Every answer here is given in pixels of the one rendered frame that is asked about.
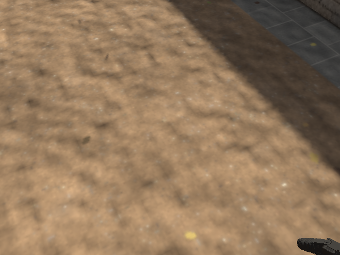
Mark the robot right hand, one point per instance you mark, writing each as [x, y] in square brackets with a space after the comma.
[319, 246]

